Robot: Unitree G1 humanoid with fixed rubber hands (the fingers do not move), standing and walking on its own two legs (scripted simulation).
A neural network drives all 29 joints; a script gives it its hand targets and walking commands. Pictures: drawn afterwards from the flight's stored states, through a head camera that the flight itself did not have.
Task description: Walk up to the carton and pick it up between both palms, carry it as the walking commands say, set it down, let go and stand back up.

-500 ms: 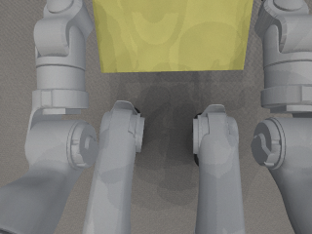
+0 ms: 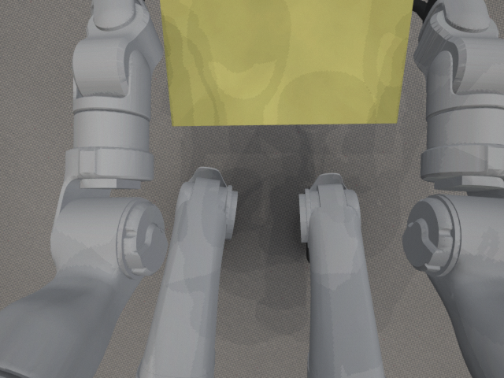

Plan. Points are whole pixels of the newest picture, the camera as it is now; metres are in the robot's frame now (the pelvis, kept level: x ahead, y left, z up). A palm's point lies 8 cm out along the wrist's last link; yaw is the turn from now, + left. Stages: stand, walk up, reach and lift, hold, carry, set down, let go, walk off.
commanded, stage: reach and lift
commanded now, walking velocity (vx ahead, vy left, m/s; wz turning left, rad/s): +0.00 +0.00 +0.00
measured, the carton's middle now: (279, 17) +0.56 -0.01 -0.15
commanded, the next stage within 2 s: none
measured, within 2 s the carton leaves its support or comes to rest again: neither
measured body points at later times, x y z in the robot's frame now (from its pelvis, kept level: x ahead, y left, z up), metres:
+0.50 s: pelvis +0.01 -0.01 +0.06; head +0.31 -0.01 +0.39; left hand +0.54 +0.16 +0.00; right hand +0.54 -0.19 -0.01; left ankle +0.17 +0.13 -0.46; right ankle +0.17 -0.15 -0.46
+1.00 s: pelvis +0.02 +0.00 +0.12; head +0.29 +0.01 +0.47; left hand +0.51 +0.18 +0.08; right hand +0.52 -0.17 +0.06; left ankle +0.17 +0.13 -0.46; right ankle +0.17 -0.15 -0.46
